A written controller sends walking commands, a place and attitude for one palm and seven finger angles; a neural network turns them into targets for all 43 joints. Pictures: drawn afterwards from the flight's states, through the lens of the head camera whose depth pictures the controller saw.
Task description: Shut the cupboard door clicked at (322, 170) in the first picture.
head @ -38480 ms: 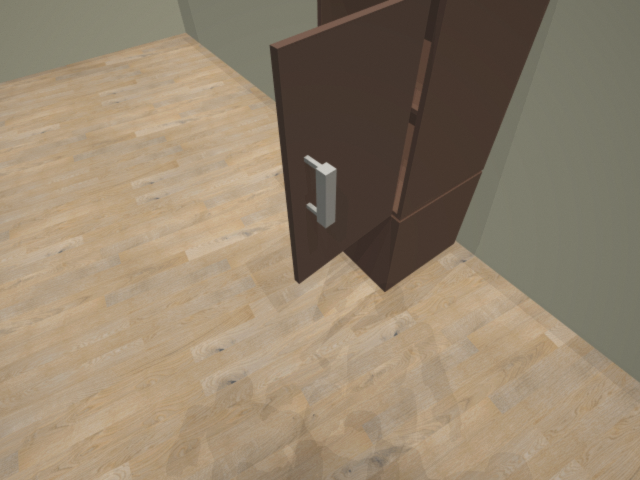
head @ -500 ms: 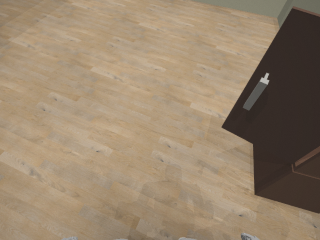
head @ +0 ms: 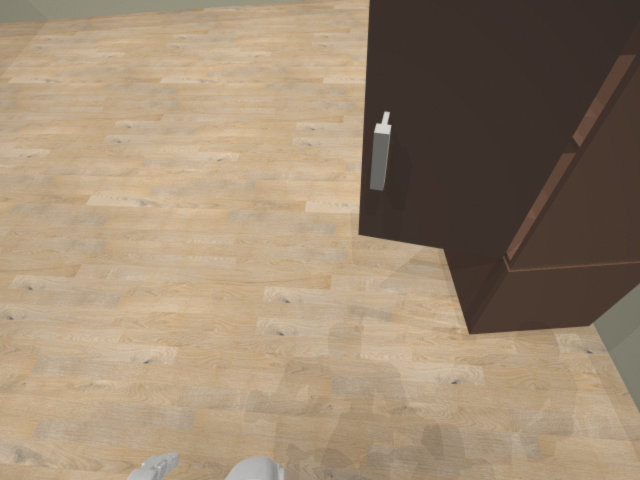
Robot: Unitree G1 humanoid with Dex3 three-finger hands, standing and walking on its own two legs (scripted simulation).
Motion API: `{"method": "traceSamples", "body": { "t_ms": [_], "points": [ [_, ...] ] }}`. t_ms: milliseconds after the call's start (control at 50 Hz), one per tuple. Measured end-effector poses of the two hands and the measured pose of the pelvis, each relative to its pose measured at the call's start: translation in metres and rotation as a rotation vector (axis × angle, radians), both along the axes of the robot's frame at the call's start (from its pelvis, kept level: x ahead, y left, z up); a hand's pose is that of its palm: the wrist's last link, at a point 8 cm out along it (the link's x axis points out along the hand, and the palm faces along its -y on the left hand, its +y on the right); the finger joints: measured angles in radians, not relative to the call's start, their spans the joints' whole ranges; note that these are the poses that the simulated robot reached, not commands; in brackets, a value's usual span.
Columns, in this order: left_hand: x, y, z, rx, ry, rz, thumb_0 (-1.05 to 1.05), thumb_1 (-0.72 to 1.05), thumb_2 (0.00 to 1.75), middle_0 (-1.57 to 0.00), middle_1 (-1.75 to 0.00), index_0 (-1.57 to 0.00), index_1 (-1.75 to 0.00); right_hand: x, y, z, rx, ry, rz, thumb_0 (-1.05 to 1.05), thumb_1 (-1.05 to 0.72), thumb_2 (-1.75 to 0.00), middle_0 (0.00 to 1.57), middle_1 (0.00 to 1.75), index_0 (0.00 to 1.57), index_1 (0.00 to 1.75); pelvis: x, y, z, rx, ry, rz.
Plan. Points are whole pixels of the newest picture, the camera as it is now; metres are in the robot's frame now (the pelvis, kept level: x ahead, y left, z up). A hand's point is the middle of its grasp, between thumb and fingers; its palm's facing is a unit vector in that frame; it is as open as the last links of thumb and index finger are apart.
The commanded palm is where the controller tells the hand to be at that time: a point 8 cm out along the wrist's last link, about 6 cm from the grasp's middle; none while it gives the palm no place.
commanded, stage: turn to face it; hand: left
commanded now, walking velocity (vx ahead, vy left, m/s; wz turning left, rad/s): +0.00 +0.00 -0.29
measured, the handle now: (381, 151) +0.68 -0.09 -0.03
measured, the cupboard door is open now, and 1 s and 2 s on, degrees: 73 73 73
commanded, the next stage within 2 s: take the last steps up to it in 0.24 s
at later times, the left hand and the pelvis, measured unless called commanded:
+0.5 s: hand out of the picture +0.12 +0.20 -0.17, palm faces -0.13 -0.97 -0.20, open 7.4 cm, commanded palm none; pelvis +0.03 +0.01 +0.00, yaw -10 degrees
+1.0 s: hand (259, 461) +0.17 +0.12 -0.20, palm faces -0.21 -0.97 -0.13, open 7.4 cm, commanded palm none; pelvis +0.13 -0.06 -0.01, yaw -14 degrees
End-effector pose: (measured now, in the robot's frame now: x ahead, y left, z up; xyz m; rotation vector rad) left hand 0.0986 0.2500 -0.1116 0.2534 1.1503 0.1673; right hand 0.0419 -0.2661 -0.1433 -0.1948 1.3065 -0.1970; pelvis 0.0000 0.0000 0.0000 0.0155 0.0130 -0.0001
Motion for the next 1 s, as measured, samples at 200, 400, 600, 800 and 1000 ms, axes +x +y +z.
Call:
{"method": "traceSamples", "body": {
  "t_ms": [200,400,600,800,1000],
  "points": [
    [-0.004,-0.007,-0.018,-0.069,0.062,-0.015,0.0,0.9,0.9,-0.2,-0.3,-0.21,-0.3,0.029,0.015,0.019,-0.013,-0.089,-0.023,0.0,-0.9,-0.9,0.2,0.3,0.2,0.3,0.013,0.007,0.003,-0.011,0.009,-0.066],
    [0.005,0.011,-0.032,-0.084,0.133,-0.041,0.0,0.91,0.9,-0.2,-0.29,-0.2,-0.3,0.013,0.041,0.022,-0.035,-0.08,-0.049,0.0,-0.9,-0.9,0.2,0.3,0.2,0.3,0.022,0.02,0.001,-0.033,0.0,-0.134],
    [0.051,-0.025,-0.02,-0.06,0.102,-0.168,0.0,0.91,0.9,-0.2,-0.29,-0.2,-0.3,-0.048,0.01,0.003,0.012,0.034,-0.199,0.0,-0.9,-0.9,0.21,0.3,0.2,0.3,0.037,-0.014,-0.003,-0.033,-0.002,-0.199],
    [0.055,-0.067,-0.023,-0.072,0.142,-0.149,0.0,0.9,0.9,-0.2,-0.29,-0.2,-0.3,-0.009,-0.042,0.015,-0.027,0.043,-0.215,0.01,-0.9,-0.9,0.2,0.3,0.2,0.3,0.075,-0.045,0.004,-0.028,0.003,-0.2],
    [0.083,-0.083,-0.059,-0.123,0.288,-0.155,0.0,0.9,0.9,-0.2,-0.3,-0.2,-0.3,0.091,-0.044,0.015,-0.064,-0.106,-0.176,0.0,-0.9,-0.9,0.2,0.3,0.2,0.3,0.135,-0.057,-0.013,-0.034,-0.007,-0.245]
  ]
}}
